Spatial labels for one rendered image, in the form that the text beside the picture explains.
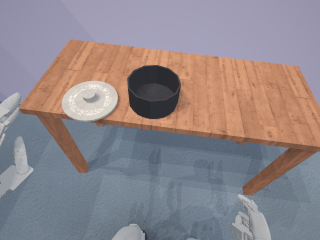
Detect knob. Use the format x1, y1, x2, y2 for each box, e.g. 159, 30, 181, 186
82, 89, 96, 102

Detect lid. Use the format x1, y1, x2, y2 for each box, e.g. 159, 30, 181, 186
61, 81, 118, 122

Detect robot left thigh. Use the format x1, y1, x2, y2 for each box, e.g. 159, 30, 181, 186
112, 226, 145, 240

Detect left robot shin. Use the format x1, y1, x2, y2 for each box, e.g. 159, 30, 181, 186
129, 224, 141, 230

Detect left robot hand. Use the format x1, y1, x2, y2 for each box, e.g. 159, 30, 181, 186
0, 92, 34, 199

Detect right robot hand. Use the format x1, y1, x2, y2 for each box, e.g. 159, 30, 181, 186
232, 194, 272, 240

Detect pot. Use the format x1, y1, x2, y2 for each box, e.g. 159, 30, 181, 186
127, 65, 181, 119

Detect table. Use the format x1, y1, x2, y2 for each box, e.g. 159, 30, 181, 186
19, 39, 320, 196

